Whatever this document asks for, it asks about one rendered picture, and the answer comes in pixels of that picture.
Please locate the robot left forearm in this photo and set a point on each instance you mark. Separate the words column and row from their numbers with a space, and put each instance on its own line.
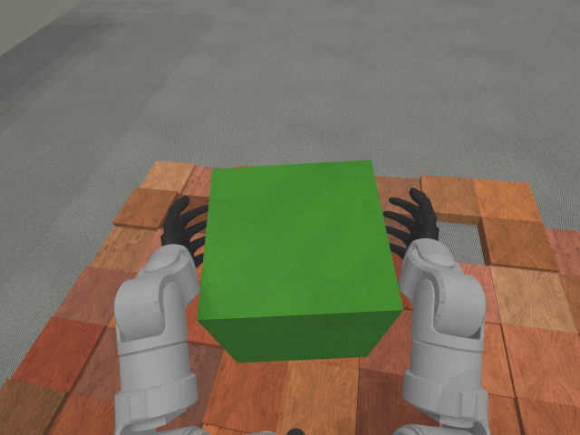
column 149, row 310

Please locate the left robot hand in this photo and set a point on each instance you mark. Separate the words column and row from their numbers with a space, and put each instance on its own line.
column 175, row 232

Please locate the carton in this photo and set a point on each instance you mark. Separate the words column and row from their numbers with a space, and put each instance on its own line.
column 297, row 263

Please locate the right robot hand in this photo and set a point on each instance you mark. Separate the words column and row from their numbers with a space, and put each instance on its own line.
column 424, row 225

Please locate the robot right forearm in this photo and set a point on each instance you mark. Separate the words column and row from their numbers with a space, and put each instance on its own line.
column 448, row 316

